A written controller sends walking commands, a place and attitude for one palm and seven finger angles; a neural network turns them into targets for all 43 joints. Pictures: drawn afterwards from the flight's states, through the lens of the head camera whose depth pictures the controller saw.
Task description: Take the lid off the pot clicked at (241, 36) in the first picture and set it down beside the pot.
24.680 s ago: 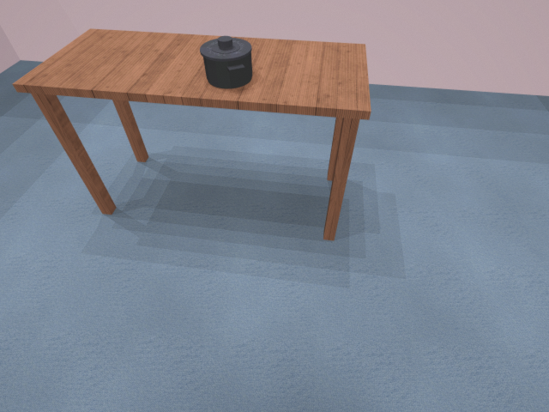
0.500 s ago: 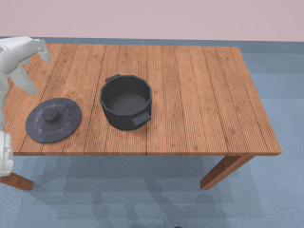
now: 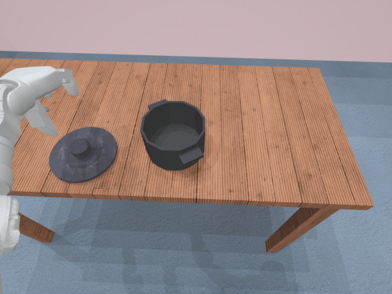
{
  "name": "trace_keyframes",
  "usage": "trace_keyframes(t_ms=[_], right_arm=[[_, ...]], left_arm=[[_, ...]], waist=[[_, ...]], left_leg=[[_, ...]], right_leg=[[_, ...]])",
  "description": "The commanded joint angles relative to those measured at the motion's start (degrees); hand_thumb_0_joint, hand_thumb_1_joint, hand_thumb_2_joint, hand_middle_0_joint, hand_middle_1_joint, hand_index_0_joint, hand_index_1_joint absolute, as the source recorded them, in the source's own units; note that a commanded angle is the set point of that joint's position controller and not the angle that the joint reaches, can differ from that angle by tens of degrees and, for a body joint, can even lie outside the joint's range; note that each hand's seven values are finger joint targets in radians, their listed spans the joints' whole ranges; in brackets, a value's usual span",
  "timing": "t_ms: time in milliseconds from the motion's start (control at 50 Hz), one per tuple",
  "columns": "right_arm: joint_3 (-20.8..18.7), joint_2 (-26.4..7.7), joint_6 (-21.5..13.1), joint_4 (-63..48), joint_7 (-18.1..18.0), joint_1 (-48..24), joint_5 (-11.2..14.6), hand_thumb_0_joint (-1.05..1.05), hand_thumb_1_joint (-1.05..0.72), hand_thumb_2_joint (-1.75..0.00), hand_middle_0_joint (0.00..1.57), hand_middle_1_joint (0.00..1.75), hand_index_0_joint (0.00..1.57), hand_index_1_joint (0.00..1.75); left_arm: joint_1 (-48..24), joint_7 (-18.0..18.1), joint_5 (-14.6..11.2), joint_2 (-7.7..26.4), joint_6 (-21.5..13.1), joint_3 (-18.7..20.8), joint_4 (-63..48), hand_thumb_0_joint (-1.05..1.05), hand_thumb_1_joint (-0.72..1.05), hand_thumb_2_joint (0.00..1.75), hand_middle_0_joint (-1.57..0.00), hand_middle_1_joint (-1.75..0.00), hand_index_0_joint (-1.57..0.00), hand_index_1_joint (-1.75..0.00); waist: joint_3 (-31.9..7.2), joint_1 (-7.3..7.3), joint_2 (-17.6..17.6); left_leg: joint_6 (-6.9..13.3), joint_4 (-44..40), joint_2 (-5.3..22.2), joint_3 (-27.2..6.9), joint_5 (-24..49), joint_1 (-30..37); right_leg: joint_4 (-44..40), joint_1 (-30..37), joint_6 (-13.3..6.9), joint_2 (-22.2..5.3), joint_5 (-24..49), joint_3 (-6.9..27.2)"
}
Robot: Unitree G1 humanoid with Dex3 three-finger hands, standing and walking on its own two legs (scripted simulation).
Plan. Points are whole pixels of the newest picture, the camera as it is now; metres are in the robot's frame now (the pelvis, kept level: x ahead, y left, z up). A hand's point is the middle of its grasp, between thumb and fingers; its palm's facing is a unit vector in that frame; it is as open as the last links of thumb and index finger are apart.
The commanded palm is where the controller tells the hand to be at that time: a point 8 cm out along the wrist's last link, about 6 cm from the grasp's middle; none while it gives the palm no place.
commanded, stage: draw the hand back to the body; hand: left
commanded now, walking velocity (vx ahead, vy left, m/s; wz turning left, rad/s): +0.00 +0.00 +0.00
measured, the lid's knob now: (80, 148) +0.46 +0.30 -0.03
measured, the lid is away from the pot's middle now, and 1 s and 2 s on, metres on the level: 0.24 0.24 0.24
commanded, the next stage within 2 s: step back with the hand held close in 1.96 s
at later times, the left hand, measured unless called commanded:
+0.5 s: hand (62, 104) +0.41 +0.23 +0.17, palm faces +0.32 -0.89 -0.32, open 10.6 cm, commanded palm +0.35 +0.27 +0.19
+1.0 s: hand (45, 156) +0.30 +0.22 +0.17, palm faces +0.44 -0.86 -0.27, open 8.4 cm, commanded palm +0.25 +0.26 +0.18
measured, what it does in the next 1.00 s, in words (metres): stands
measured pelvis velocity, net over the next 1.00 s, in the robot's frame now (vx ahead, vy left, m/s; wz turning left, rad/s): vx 0.00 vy -0.05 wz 0.01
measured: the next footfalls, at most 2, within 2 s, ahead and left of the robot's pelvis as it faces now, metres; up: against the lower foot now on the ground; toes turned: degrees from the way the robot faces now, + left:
none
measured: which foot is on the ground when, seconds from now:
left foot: down 0.00-1.00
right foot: down 0.00-1.00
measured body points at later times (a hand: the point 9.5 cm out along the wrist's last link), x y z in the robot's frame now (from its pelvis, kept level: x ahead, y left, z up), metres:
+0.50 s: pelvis +0.01 -0.02 +0.01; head +0.04 -0.01 +0.46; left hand +0.38 +0.28 +0.19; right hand +0.12 -0.26 -0.11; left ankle -0.07 +0.07 -0.74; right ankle +0.01 -0.16 -0.73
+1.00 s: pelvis +0.00 -0.05 +0.01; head +0.00 -0.06 +0.46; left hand +0.28 +0.27 +0.19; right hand +0.18 -0.28 -0.09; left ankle -0.07 +0.07 -0.74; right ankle +0.01 -0.16 -0.74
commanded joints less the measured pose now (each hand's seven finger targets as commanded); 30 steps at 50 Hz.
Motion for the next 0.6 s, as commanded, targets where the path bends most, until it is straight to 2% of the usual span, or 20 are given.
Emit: trace_keyframes(t_ms=[0,60,100,120,160,180,200,220,240,260,300,340,360,380,400,420,460,500,540,580], right_arm=[[-3.2,-8.7,-2.0,-6.0,0.0,0.3,-0.1,0.0,-0.9,-0.9,0.2,0.3,0.2,0.3],[-2.6,-8.2,-2.5,-6.5,0.1,-0.4,0.1,0.0,-0.9,-0.9,0.2,0.3,0.2,0.3],[-2.6,-8.5,-2.6,-6.3,0.3,-0.7,0.4,0.0,-0.9,-0.9,0.2,0.3,0.2,0.3],[-2.5,-8.4,-2.6,-6.6,0.5,-1.4,0.3,0.0,-0.9,-0.9,0.2,0.3,0.2,0.3],[-2.4,-8.1,-2.8,-7.8,0.9,-2.9,0.2,0.0,-0.9,-0.9,0.2,0.3,0.2,0.3],[-2.2,-3.3,-5.1,-10.1,-1.1,5.6,1.0,0.0,-0.9,-0.9,0.2,0.3,0.2,0.3],[-1.1,-4.7,-6.9,-9.3,-1.9,2.4,0.9,0.0,-0.9,-0.9,0.2,0.3,0.2,0.3],[-0.9,-4.2,-7.8,-9.2,-2.2,1.5,0.6,0.0,-0.9,-0.9,0.2,0.3,0.2,0.3],[-1.0,-5.6,-8.5,-8.4,-2.7,1.2,0.2,0.0,-0.9,-0.9,0.2,0.3,0.2,0.3],[-0.7,-6.4,-9.0,-7.7,-3.1,0.9,-0.1,0.0,-0.9,-0.9,0.2,0.3,0.2,0.3],[-0.3,-7.1,-9.7,-5.9,-3.8,0.6,-0.9,0.0,-0.9,-0.9,0.2,0.3,0.2,0.3],[0.0,-5.7,-11.7,-6.2,-4.1,-0.3,-1.2,0.0,-0.9,-0.9,0.2,0.3,0.2,0.3],[0.0,-5.3,-13.1,-6.6,-3.9,-0.9,-1.3,0.0,-0.9,-0.9,0.2,0.3,0.2,0.3],[-0.2,-4.9,-14.3,-6.9,-3.6,-1.1,-1.5,0.0,-0.9,-0.9,0.2,0.3,0.2,0.3],[-0.1,-4.7,-15.1,-6.8,-3.3,-1.8,-1.7,0.0,-0.9,-0.9,0.2,0.3,0.2,0.3],[0.0,-4.5,-16.1,-7.2,-2.9,-2.1,-1.9,0.0,-0.9,-0.9,0.2,0.3,0.2,0.3],[-0.4,-4.7,-17.2,-6.5,-2.3,-2.0,-2.2,0.0,-0.9,-0.9,0.2,0.3,0.2,0.3],[-1.1,-6.0,-16.9,-5.2,-2.3,-1.3,-2.1,0.0,-0.9,-0.9,0.2,0.3,0.2,0.3],[-1.4,-6.1,-16.5,-5.5,-2.6,-2.5,-1.8,0.0,-0.9,-0.9,0.2,0.3,0.2,0.3],[-1.3,-5.6,-17.1,-6.1,-2.7,-3.8,-1.5,0.0,-0.9,-0.9,0.2,0.3,0.2,0.3]], left_arm=[[-26.6,2.5,-1.5,19.5,0.3,7.2,-19.1,0.0,0.11,0.4,-0.28,-0.99,-0.28,-0.99],[-20.4,2.7,-2.4,18.1,0.4,7.8,-17.5,0.0,0.11,0.4,-0.28,-0.99,-0.28,-0.99],[-17.1,2.4,-3.2,14.9,1.0,5.8,-14.5,0.0,0.11,0.4,-0.28,-0.99,-0.28,-0.99],[-16.5,2.3,-3.4,14.4,1.3,5.5,-15.9,0.0,0.11,0.4,-0.28,-0.99,-0.28,-0.99],[-16.6,2.4,-3.2,15.1,1.5,6.0,-21.9,0.0,0.11,0.4,-0.28,-0.99,-0.28,-0.99],[-17.5,11.2,-37.2,-6.5,-0.2,7.9,-26.0,0.0,0.11,0.4,-0.28,-0.99,-0.28,-0.99],[-12.6,15.4,-40.5,-6.0,-0.7,6.9,-27.3,0.0,0.11,0.4,-0.28,-0.99,-0.28,-0.99],[-9.0,17.8,-40.8,-8.2,0.1,6.1,-26.1,0.0,0.11,0.4,-0.28,-0.99,-0.28,-0.99],[-6.7,20.3,-45.3,-3.3,0.3,12.8,-25.5,0.0,0.11,0.4,-0.28,-0.99,-0.28,-0.99],[-6.6,22.4,-47.2,1.1,0.6,17.2,-25.4,0.0,0.11,0.4,-0.28,-0.99,-0.28,-0.99],[-9.6,25.5,-48.9,6.2,0.6,22.5,-27.2,0.0,0.13,0.41,-0.28,-0.98,-0.28,-0.98],[-12.1,27.2,-50.0,4.3,-0.1,22.3,-32.9,0.0,0.17,0.44,-0.27,-0.94,-0.27,-0.94],[-10.9,27.7,-50.5,2.7,-0.4,21.8,-37.9,0.0,0.19,0.45,-0.27,-0.92,-0.27,-0.92],[-6.1,28.2,-51.0,1.5,-0.4,22.5,-40.8,0.0,0.21,0.46,-0.27,-0.91,-0.27,-0.91],[0.0,28.4,-51.7,-0.8,0.0,22.0,-41.9,0.0,0.23,0.47,-0.27,-0.89,-0.27,-0.89],[1.2,28.6,-52.2,-2.1,-0.2,21.3,-47.8,0.0,0.25,0.49,-0.26,-0.87,-0.26,-0.87],[9.2,28.9,-53.4,-6.1,0.8,20.3,-45.6,0.0,0.29,0.51,-0.26,-0.84,-0.26,-0.84],[15.0,29.4,-54.2,-5.3,2.4,22.8,-40.2,0.0,0.33,0.54,-0.26,-0.8,-0.26,-0.8],[15.9,29.2,-54.6,-5.9,2.9,22.9,-41.7,0.0,0.37,0.56,-0.25,-0.77,-0.25,-0.77],[14.5,29.0,-54.9,-5.7,2.2,22.7,-49.9,0.0,0.4,0.59,-0.25,-0.73,-0.25,-0.73]], waist=[[-25.5,0.58,5.2],[-23.8,1.02,3.1],[-20.2,0.75,1.7],[-20.8,1.02,0.6],[-22.1,1.78,2.1],[-16.7,-2.16,0.4],[-15.6,-0.65,-0.2],[-12.5,-0.43,-1.4],[-13.2,0.99,-3.5],[-13.4,1.96,-4.4],[-13.2,2.14,-3.3],[-14.5,2.46,3.2],[-16.3,2.99,9.5],[-17.7,3.61,13.2],[-16.2,3.87,13.6],[-17.6,4.27,15.3],[-14.1,4.01,7.7],[-10.2,3.65,-1.9],[-9.6,3.57,-4.2],[-13.1,3.87,-0.8]], left_leg=[[-1.9,-0.8,2.2,-3.6,44.2,14.7],[-1.9,-1.3,2.2,-3.9,42.7,14.2],[-1.7,-2.0,2.2,-3.0,38.2,11.9],[-1.5,-2.2,2.2,-2.8,37.1,11.8],[-1.9,-2.6,2.0,-3.6,38.9,13.0],[-4.6,-2.8,5.9,-2.9,34.6,21.5],[-4.6,-4.7,7.8,-6.2,31.6,24.8],[-4.6,-5.9,8.5,-6.6,28.2,24.2],[-4.1,-6.4,8.4,-5.4,26.3,22.3],[-3.7,-6.1,7.2,-3.5,25.3,18.7],[-3.6,-6.0,5.8,-1.6,23.5,14.5],[-4.6,-6.5,5.7,-1.7,28.0,15.4],[-5.6,-6.2,6.1,-2.1,33.7,18.5],[-6.4,-5.1,6.6,-2.4,40.2,21.6],[-6.5,-4.4,7.2,-2.3,44.3,22.5],[-7.0,-4.4,7.2,-2.6,46.9,23.7],[-6.0,-4.1,7.6,-2.1,46.8,21.3],[-4.3,-4.9,7.5,-1.2,39.6,15.7],[-3.1,-5.5,6.5,0.2,33.6,13.3],[-2.9,-5.5,6.0,0.1,34.4,15.3]], right_leg=[[1.4,12.9,-5.0,2.1,20.9,-1.8],[0.9,13.3,-4.7,2.2,19.3,-2.3],[0.5,12.6,-4.8,1.9,18.4,-2.3],[0.6,13.3,-4.6,1.9,18.3,-2.2],[0.7,14.5,-4.9,1.7,18.6,-2.3],[0.8,9.3,-5.7,1.0,11.9,-3.8],[0.0,7.2,-5.5,1.2,6.5,-2.8],[-0.7,6.0,-5.3,1.2,3.0,-2.7],[-1.4,9.1,-5.5,0.8,3.0,-2.1],[-1.8,13.3,-5.6,0.5,6.8,-1.8],[-1.6,17.6,-5.5,0.0,12.0,-1.2],[-1.0,20.0,-5.4,-0.1,14.9,-1.5],[-0.6,20.1,-5.5,-0.2,16.0,-1.7],[-0.4,20.1,-5.4,-0.1,17.0,-1.9],[-0.4,19.5,-5.3,0.1,16.7,-2.2],[-1.0,19.7,-5.2,0.2,16.7,-2.3],[-1.4,20.2,-5.0,0.5,19.2,-2.6],[-0.8,22.0,-4.8,0.3,22.0,-2.6],[-0.8,22.9,-4.5,0.2,23.4,-2.1],[-0.6,24.5,-4.3,-0.1,24.3,-1.8]])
